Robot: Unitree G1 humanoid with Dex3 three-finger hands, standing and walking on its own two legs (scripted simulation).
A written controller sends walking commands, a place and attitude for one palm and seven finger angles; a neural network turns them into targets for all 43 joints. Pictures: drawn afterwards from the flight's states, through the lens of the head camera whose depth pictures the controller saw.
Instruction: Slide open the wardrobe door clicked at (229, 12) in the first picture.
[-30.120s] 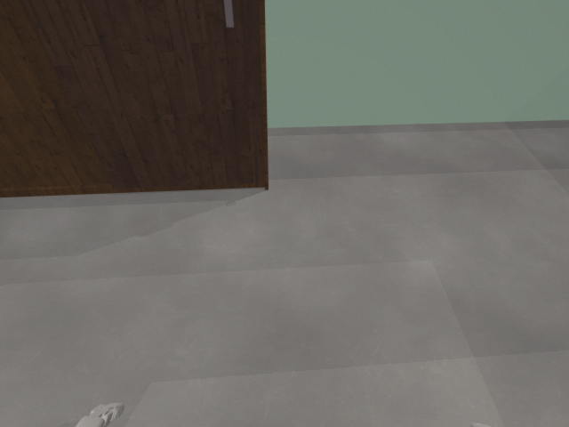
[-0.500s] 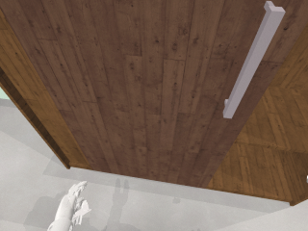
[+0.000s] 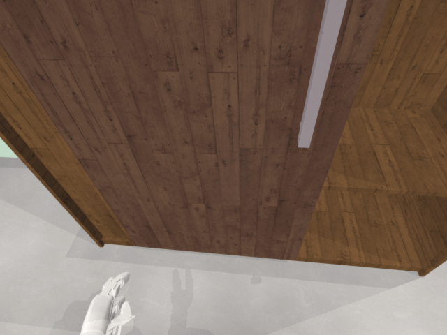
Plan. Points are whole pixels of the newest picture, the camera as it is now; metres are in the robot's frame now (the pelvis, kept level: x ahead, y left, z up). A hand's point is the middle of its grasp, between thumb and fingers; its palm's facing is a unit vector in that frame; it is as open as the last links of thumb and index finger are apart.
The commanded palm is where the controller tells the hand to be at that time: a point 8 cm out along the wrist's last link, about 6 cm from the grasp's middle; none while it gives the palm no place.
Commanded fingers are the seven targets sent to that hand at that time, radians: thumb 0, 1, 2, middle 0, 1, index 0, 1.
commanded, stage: step back with the hand held close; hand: right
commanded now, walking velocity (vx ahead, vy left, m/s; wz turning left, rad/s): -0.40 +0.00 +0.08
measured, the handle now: (315, 77) +0.53 -0.15 +0.20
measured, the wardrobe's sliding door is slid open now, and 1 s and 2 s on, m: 0.53 0.53 0.53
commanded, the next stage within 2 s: stop stepping back and stand still in 0.22 s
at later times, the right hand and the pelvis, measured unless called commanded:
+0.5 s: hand out of the picture +0.06 -0.28 +0.18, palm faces +0.44 +0.81 -0.38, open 7.4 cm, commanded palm +0.04 -0.28 +0.18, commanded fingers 0.00 -0.90 -0.90 0.20 0.30 0.20 0.30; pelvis -0.14 -0.01 +0.01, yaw +9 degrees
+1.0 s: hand out of the picture +0.02 -0.32 +0.16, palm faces +0.47 +0.80 -0.38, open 7.4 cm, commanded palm -0.03 -0.33 +0.18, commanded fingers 0.00 -0.90 -0.90 0.20 0.30 0.20 0.30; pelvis -0.19 -0.05 +0.00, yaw +5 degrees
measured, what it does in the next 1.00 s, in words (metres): walks backwards: left foot, then right foot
